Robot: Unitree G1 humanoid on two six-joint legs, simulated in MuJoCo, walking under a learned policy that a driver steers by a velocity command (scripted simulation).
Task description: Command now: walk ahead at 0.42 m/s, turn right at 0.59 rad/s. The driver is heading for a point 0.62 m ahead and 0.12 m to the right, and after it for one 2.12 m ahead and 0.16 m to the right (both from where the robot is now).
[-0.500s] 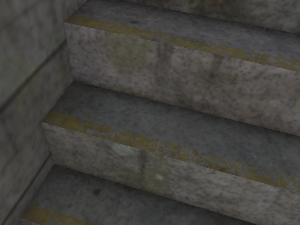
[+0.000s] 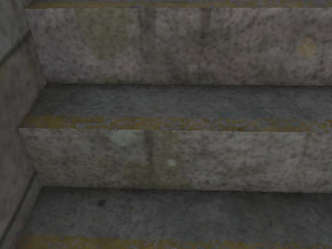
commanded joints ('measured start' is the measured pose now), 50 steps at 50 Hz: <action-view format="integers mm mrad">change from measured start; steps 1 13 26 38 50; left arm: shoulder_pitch -13 89 325 28 206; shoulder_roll -10 134 104 33 -16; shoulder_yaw -1 49 42 -7 -21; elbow -74 -27 175 77 241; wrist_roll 15 48 -6 -40 -27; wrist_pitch -12 -75 -48 -67 9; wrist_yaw -14 -18 38 -116 -34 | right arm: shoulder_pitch -147 -365 -706 -463 -328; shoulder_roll -213 43 203 105 170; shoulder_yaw -68 67 138 6 50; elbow -78 -241 -362 5 -164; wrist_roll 17 20 1 25 45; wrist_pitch -8 -89 -61 17 13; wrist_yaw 10 107 53 58 -9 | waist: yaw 70 -13 86 134 3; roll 76 13 -251 23 -107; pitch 169 143 178 179 122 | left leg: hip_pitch -27 -1175 -1348 -1064 -947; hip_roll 274 -29 41 48 -45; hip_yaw -200 -407 -268 -697 -242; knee -320 1807 1674 392 1427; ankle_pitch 416 161 77 -784 -450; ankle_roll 207 -62 -45 154 60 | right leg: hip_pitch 90 511 448 64 497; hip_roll -2 -179 -154 87 -90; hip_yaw -30 644 508 155 -130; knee -372 -1048 -1264 634 -1170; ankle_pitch -160 -353 -10 -136 313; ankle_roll -108 -306 -299 -41 -182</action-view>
